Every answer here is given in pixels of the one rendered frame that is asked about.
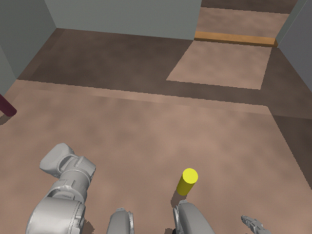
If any left robot hand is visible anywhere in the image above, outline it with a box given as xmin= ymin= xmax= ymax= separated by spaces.
xmin=39 ymin=143 xmax=75 ymax=179

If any left robot arm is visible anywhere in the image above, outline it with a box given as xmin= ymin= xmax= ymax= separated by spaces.
xmin=25 ymin=154 xmax=96 ymax=234

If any right robot hand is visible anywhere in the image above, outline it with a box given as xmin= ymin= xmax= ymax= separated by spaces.
xmin=241 ymin=215 xmax=272 ymax=234

